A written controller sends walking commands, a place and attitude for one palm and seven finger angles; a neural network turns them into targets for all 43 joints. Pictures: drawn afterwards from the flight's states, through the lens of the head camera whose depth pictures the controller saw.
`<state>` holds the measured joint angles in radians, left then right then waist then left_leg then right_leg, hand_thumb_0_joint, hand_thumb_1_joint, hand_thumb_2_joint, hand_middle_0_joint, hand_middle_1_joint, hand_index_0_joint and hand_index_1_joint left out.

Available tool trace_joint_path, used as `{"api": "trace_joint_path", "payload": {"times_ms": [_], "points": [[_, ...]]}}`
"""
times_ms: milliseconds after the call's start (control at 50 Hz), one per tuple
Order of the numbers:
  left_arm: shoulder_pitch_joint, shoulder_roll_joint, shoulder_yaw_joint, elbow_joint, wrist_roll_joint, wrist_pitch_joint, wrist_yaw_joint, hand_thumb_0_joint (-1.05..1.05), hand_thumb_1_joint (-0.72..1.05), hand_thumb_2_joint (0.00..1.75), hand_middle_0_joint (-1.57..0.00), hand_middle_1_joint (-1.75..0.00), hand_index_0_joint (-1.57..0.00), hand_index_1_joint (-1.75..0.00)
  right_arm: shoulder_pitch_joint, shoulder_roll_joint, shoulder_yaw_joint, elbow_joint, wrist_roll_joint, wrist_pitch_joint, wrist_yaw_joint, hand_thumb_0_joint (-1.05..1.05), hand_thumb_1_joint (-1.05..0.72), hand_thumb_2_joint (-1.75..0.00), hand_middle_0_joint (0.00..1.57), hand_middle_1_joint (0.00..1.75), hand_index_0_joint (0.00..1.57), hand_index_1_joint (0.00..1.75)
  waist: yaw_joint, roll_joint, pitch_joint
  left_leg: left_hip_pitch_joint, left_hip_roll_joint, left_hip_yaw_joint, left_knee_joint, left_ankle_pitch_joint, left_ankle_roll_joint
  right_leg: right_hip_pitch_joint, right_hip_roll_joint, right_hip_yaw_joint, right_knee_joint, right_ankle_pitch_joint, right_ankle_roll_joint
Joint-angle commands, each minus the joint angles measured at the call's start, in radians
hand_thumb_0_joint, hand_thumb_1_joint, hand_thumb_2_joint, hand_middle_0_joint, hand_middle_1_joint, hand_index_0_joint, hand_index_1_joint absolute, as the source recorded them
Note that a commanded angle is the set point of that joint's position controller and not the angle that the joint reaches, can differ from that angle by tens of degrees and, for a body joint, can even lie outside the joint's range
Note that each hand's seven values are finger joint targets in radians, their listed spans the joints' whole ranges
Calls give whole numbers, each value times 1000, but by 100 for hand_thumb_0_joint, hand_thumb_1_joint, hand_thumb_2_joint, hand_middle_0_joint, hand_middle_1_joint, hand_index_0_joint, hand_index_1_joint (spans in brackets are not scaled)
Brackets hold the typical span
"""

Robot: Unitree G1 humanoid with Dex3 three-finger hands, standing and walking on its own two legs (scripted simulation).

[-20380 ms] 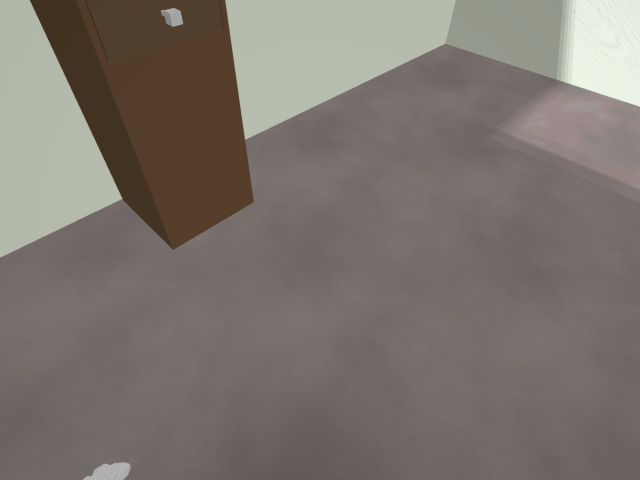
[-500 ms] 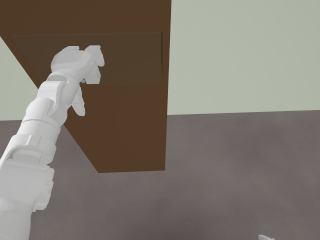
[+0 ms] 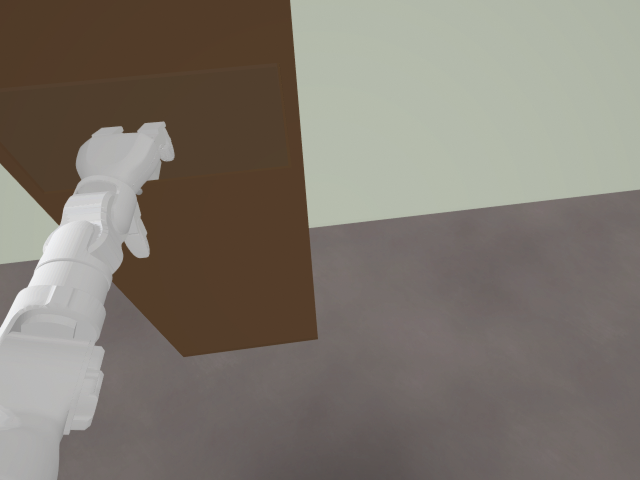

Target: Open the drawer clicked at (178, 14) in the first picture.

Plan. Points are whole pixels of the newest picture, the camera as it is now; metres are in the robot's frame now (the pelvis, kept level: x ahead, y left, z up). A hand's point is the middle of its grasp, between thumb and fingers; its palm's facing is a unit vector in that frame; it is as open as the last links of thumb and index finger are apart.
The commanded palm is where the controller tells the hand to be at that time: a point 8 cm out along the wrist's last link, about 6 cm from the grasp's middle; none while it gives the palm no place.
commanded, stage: lower the fingers behind the handle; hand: left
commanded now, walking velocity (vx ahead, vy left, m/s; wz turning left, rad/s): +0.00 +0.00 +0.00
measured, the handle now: (144, 153) +0.52 +0.24 +0.11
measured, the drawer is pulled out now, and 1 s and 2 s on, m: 0.00 0.00 0.05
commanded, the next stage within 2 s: close the thumb around the handle in 0.52 s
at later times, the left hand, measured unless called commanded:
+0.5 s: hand (138, 188) +0.47 +0.24 +0.09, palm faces -0.03 +0.00 -1.00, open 14.0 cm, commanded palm +0.45 +0.25 +0.15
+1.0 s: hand (138, 189) +0.47 +0.24 +0.09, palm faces +0.00 +0.00 -1.00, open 10.0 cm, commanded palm +0.44 +0.25 +0.15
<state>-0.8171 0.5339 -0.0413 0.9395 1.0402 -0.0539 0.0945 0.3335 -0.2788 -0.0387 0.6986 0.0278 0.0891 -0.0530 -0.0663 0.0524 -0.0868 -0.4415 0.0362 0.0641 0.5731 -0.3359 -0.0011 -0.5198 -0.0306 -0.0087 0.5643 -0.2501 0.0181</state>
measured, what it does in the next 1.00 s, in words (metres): stands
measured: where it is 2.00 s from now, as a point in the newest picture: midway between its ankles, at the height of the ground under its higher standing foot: outside the picture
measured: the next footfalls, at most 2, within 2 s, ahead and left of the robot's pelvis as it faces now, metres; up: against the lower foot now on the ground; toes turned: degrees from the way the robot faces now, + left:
none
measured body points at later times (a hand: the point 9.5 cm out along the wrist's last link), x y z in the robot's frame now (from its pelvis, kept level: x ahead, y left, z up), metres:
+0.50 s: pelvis +0.01 +0.00 +0.00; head +0.07 -0.02 +0.44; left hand +0.47 +0.24 +0.14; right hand +0.07 -0.27 -0.14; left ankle -0.04 +0.12 -0.73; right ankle +0.01 -0.13 -0.73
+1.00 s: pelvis +0.00 +0.00 +0.00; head +0.06 -0.01 +0.44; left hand +0.47 +0.24 +0.14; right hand +0.07 -0.27 -0.13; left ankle -0.04 +0.12 -0.73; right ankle +0.01 -0.13 -0.73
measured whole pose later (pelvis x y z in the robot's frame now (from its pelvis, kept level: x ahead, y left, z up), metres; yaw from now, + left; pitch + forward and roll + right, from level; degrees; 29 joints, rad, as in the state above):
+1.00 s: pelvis +0.00 +0.00 +0.00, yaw +0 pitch +12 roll +0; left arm -0.80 0.51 -0.03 0.92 1.06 -0.01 0.17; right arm 0.30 -0.27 -0.04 0.70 0.02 0.08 -0.03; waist -0.07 0.05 -0.10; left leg -0.46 0.04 0.06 0.59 -0.35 0.00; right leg -0.53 -0.03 -0.01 0.58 -0.26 0.02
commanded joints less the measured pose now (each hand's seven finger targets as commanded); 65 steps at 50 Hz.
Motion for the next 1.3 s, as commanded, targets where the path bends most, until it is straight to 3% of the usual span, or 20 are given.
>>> {"api": "trace_joint_path", "payload": {"times_ms": [0,40,120,160,200,240,300,360,500,540,600,660,720,960,1020,1060,1100,1160,1220,1280], "points": [[-451,320,130,-237,8,-53,85,0,-50,30,-30,-120,-30,-120,40,-144,-53,-89,-9,-42,-11,0,-90,-90,20,30,20,30,2,-47,-353,72,-55,-14,-21,348,43,239,51,-9,-16,298,-38],[-427,268,93,-205,29,-41,124,0,-50,30,-30,-120,-30,-120,43,-130,-56,-81,-14,-52,-2,0,-90,-90,20,30,20,30,2,6,-364,81,-56,-11,-8,375,39,216,52,-13,0,310,-41],[-454,293,104,-165,38,12,165,0,-50,30,-30,-120,-30,-120,50,-141,-57,-66,-12,-55,8,0,-90,-90,20,30,20,30,-9,-1,-393,66,-53,-6,3,390,33,214,53,-16,11,333,-36],[-496,235,60,-164,29,40,171,0,-50,30,-30,-120,-30,-120,48,-137,-60,-61,-11,-57,14,0,-90,-90,20,30,20,30,-20,17,-394,90,-52,-6,3,399,32,198,54,-22,8,331,-37],[-488,289,101,-169,34,60,166,0,-50,30,-30,-120,-30,-120,47,-146,-60,-63,-14,-51,14,0,-90,-90,20,30,20,30,-5,11,-452,104,-53,-9,7,450,32,240,58,-21,17,372,-40],[-465,261,83,-180,26,75,152,0,-50,30,-30,-120,-30,-120,43,-137,-59,-74,-14,-48,16,0,-90,-90,20,30,20,30,2,21,-481,118,-56,-6,15,483,36,265,56,-21,22,412,-36],[-445,228,59,-154,13,82,115,0,-50,30,-30,-120,-30,-120,34,-144,-56,-78,-11,-41,10,0,-90,-90,20,30,20,30,-15,-49,-414,102,-51,-6,4,453,40,254,56,-25,1,397,-33],[-425,257,72,-148,18,67,90,0,-50,30,-30,-120,-30,-120,28,-144,-49,-84,-7,-36,-2,0,-90,-90,20,30,20,30,-9,-71,-373,79,-54,-7,-8,413,44,250,54,-25,-2,378,-31],[-377,260,92,-187,18,9,86,0,-50,30,-30,-120,-30,-120,34,-140,-51,-95,-11,-37,-1,0,-90,-90,20,30,20,30,6,-52,-362,86,-50,-10,-7,432,41,244,55,-23,0,368,-37],[-389,215,55,-198,15,8,96,0,-50,30,-30,-120,-30,-120,35,-133,-53,-93,-10,-40,4,0,-90,-90,20,30,20,30,0,-16,-354,101,-50,-11,-4,420,38,211,57,-25,1,343,-39],[-424,255,85,-186,23,12,113,0,-50,30,-30,-120,-30,-120,42,-142,-55,-79,-12,-42,5,0,-90,-90,20,30,20,30,-7,-42,-361,93,-48,-16,-6,397,37,209,57,-24,-1,317,-39],[-437,219,60,-218,24,19,125,0,-33,37,-31,-122,-31,-122,49,-133,-60,-77,-13,-44,12,0,-90,-90,20,30,20,30,0,8,-414,129,-48,-18,1,461,33,209,59,-28,12,350,-41],[-421,227,74,-228,17,31,129,0,-16,44,-32,-124,-32,-124,51,-138,-63,-75,-16,-40,17,0,-90,-90,20,30,20,30,4,-6,-446,141,-46,-20,10,518,33,233,60,-28,16,392,-38],[-372,251,82,-175,23,52,106,0,51,73,-37,-131,-37,-131,18,-140,-50,-91,-9,-38,8,0,-90,-90,20,30,20,30,10,-37,-342,81,-51,-9,-20,402,37,235,56,-26,-4,335,-38],[-393,295,106,-175,28,42,104,0,68,80,-38,-133,-38,-133,22,-141,-47,-92,-9,-38,4,0,-90,-90,20,30,20,30,14,-29,-362,77,-52,-6,-19,402,38,253,52,-21,-2,346,-38],[-360,255,89,-190,22,39,103,0,79,85,-39,-134,-39,-134,22,-134,-51,-99,-11,-41,6,0,-90,-90,20,30,20,30,20,-25,-383,94,-51,-3,-13,429,37,258,54,-22,2,365,-38],[-343,299,130,-192,18,30,105,0,90,90,-40,-135,-40,-135,27,-141,-54,-97,-13,-41,5,0,-90,-90,20,30,20,30,27,-46,-404,89,-50,-3,-11,440,38,287,53,-16,-1,385,-38],[-333,241,85,-197,16,32,104,0,90,90,-40,-135,-40,-135,23,-135,-53,-98,-9,-41,6,0,-90,-90,20,30,20,30,16,-45,-374,92,-50,-3,-11,451,37,257,56,-25,1,390,-35],[-366,308,121,-196,30,31,116,0,90,90,-40,-135,-40,-135,17,-143,-51,-91,-10,-42,5,0,-90,-90,20,30,20,30,15,-25,-351,75,-51,0,-17,404,38,248,53,-17,-7,353,-35],[-407,281,95,-195,46,41,126,0,90,90,-40,-135,-40,-135,26,-139,-52,-83,-9,-47,5,0,-90,-90,20,30,20,30,4,-20,-361,88,-51,-7,-13,408,36,224,57,-23,-2,337,-38]]}}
